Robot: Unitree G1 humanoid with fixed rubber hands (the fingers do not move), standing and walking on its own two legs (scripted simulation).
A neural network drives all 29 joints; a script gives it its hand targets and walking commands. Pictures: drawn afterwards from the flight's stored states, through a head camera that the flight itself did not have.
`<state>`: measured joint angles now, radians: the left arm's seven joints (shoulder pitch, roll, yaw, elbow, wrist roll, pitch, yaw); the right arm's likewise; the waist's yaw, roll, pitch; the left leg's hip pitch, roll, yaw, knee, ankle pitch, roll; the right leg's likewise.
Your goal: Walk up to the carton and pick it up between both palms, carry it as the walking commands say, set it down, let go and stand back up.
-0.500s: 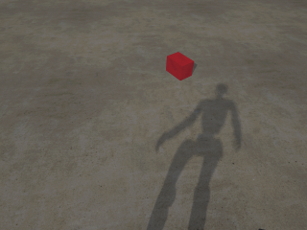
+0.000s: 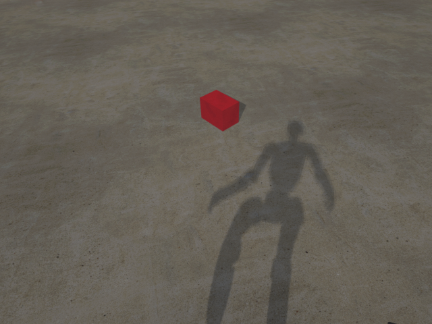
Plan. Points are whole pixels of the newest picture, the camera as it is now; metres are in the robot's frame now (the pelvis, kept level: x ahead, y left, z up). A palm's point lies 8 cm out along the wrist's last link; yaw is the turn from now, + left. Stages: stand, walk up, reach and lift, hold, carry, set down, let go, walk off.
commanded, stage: walk up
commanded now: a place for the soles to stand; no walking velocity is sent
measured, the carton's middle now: (219, 110) +1.80 +0.01 -0.68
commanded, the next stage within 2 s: none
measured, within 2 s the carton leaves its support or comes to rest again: neither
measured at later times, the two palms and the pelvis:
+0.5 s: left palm (76, 227) +0.38 +0.36 -0.08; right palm (343, 213) +0.39 -0.29 -0.06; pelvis +0.29 +0.04 +0.00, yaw -3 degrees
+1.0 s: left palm (111, 161) +0.58 +0.32 -0.05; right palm (331, 154) +0.63 -0.34 -0.09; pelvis +0.53 -0.02 +0.01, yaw -1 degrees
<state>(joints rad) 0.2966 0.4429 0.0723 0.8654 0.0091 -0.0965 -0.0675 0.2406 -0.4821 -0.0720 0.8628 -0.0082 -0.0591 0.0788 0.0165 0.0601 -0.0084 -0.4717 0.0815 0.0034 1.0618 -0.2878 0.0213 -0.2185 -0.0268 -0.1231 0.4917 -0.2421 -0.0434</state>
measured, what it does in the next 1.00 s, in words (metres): walks ahead: left foot, then right foot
